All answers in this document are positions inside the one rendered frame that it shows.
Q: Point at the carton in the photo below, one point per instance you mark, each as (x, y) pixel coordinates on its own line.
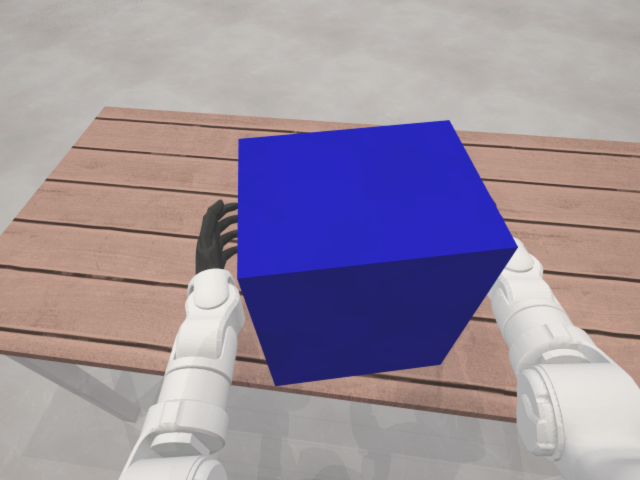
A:
(363, 250)

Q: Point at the left robot upper arm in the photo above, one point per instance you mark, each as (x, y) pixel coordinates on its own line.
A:
(200, 467)

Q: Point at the right robot upper arm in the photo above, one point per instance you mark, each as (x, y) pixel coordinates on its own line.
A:
(584, 417)

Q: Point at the robot right forearm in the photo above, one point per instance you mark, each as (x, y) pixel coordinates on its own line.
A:
(532, 321)

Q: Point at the robot left forearm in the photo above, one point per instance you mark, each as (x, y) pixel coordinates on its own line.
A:
(189, 418)

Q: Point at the table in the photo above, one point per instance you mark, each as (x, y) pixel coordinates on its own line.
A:
(95, 268)

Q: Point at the left robot hand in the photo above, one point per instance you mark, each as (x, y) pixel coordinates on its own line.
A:
(209, 254)

